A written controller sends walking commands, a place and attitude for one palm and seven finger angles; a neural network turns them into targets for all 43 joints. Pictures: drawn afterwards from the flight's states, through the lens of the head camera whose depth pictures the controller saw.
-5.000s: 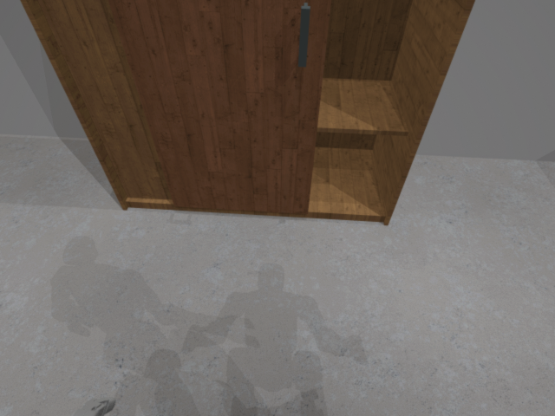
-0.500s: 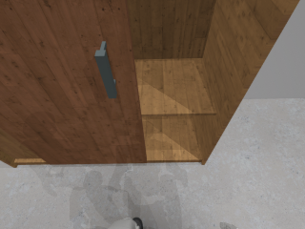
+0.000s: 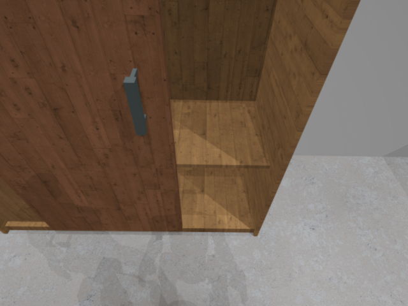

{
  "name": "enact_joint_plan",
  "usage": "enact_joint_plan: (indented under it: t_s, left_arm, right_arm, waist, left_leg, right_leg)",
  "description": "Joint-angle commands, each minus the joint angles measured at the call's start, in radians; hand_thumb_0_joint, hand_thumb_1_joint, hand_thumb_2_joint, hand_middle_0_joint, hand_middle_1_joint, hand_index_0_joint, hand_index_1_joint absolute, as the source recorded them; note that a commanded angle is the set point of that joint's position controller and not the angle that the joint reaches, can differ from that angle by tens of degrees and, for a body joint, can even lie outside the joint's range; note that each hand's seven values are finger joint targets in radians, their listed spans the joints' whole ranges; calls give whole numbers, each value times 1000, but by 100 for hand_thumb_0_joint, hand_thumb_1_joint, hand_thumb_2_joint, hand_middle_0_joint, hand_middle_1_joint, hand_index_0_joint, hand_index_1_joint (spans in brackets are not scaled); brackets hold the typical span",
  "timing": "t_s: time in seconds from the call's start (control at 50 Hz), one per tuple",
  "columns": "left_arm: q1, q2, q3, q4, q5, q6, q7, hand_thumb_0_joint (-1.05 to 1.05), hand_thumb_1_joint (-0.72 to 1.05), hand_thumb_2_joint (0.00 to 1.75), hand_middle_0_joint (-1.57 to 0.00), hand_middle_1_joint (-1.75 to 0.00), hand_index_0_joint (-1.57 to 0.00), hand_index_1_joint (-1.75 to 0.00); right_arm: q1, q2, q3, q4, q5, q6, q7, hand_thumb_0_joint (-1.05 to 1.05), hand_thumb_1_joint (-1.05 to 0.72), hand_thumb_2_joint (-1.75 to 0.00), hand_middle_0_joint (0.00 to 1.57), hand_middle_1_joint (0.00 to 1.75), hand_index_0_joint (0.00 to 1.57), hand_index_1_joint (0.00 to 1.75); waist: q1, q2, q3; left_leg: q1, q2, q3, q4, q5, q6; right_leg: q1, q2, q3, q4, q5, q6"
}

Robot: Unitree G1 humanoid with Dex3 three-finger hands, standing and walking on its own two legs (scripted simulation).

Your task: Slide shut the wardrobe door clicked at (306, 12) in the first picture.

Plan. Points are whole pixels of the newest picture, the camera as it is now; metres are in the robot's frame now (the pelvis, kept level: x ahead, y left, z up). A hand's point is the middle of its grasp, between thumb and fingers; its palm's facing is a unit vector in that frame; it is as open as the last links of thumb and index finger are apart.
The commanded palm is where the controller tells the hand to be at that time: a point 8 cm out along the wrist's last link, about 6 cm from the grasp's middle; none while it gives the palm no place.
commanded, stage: come to a stop and stand still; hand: left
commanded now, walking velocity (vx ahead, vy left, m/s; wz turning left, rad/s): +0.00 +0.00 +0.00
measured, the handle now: (138, 102) +0.55 +0.21 +0.10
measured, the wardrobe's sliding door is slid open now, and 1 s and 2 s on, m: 0.37 0.37 0.37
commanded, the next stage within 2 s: look again from close up in 0.74 s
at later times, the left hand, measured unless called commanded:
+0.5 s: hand out of the picture -0.05 +0.18 -0.17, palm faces +0.05 -0.99 -0.15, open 7.3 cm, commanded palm none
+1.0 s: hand out of the picture -0.01 +0.21 -0.18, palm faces +0.01 -0.98 -0.20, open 7.3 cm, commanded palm none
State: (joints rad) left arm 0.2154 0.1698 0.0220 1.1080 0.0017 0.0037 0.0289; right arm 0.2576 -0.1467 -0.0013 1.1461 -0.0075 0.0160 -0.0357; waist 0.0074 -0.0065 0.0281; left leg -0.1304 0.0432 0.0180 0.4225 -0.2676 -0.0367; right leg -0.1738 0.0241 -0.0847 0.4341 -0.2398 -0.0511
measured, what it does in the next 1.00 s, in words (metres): stands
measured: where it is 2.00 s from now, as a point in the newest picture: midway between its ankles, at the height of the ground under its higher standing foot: outside the picture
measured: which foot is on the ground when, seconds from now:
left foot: down 0.00-1.00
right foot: down 0.00-1.00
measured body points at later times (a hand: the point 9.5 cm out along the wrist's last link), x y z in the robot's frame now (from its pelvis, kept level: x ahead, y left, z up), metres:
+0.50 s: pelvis -0.02 +0.02 +0.00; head -0.01 +0.02 +0.45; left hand -0.05 +0.23 -0.16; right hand -0.05 -0.19 -0.16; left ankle -0.03 +0.14 -0.74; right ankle +0.00 -0.08 -0.74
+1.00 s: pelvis -0.01 +0.04 -0.01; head +0.00 +0.02 +0.44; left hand -0.01 +0.26 -0.16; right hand -0.01 -0.17 -0.17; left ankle -0.03 +0.14 -0.74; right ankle +0.00 -0.08 -0.74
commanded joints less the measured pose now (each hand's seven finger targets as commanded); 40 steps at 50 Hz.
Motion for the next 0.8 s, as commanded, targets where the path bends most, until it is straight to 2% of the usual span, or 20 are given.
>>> enact_joint_plan:
  t_s: [0.0,0.08,0.18,0.28,0.46,0.52,0.7,0.72,0.78]
  left_arm:
    - [61,97,5,-7,0,-13,4,0,90,90,-20,-30,-20,-30]
    - [75,92,4,2,4,-6,3,0,90,90,-20,-30,-20,-30]
    - [100,79,4,6,4,-9,3,0,90,90,-20,-30,-20,-30]
    - [127,64,3,12,4,-16,4,0,90,90,-20,-30,-20,-30]
    - [166,37,-6,37,5,-21,8,0,90,90,-20,-30,-20,-30]
    - [168,36,-7,40,5,-22,9,0,90,90,-20,-30,-20,-30]
    - [164,33,-8,36,8,-22,12,0,90,90,-20,-30,-20,-30]
    - [165,34,-8,34,8,-23,12,0,90,90,-20,-30,-20,-30]
    - [163,42,-7,31,8,-25,13,0,90,90,-20,-30,-20,-30]
  right_arm:
    - [31,-87,-12,-27,-5,-17,-8,0,-90,-90,20,30,20,30]
    - [64,-78,-10,-19,-7,-10,-5,0,-90,-90,20,30,20,30]
    - [95,-73,-10,-19,-8,-12,-3,0,-90,-90,20,30,20,30]
    - [113,-68,-9,-21,-5,-23,-4,0,-90,-90,20,30,20,30]
    - [135,-59,-4,-10,-2,-36,-10,0,-90,-90,20,30,20,30]
    - [142,-56,-3,-7,0,-38,-11,0,-90,-90,20,30,20,30]
    - [147,-57,-4,-9,0,-41,-10,0,-90,-90,20,30,20,30]
    - [145,-57,-5,-10,0,-42,-10,0,-90,-90,20,30,20,30]
    - [145,-63,-6,-11,1,-45,-10,0,-90,-90,20,30,20,30]
  waist:
    - [7,31,42]
    - [4,-11,123]
    - [-2,-23,97]
    - [-1,-1,59]
    - [0,30,62]
    - [1,10,68]
    - [-2,8,85]
    - [0,18,81]
    - [-1,-4,59]
  left_leg:
    - [-72,70,-56,-100,105,37]
    - [-98,51,-50,-127,-11,44]
    - [-79,43,-44,-121,-16,49]
    - [-79,50,-54,-128,6,53]
    - [-84,61,-65,-139,53,57]
    - [-91,63,-66,-140,63,57]
    - [-90,63,-68,-141,78,59]
    - [-85,63,-66,-140,91,60]
    - [-69,66,-65,-129,127,61]
  right_leg:
    - [42,-131,138,-136,102,27]
    - [-32,-126,155,-191,-86,28]
    - [-52,-125,160,-198,-116,30]
    - [-25,-125,150,-171,-53,28]
    - [-14,-121,128,-129,52,27]
    - [-6,-123,123,-122,65,29]
    - [-15,-122,119,-113,80,31]
    - [-12,-124,119,-112,93,31]
    - [3,-125,114,-106,117,32]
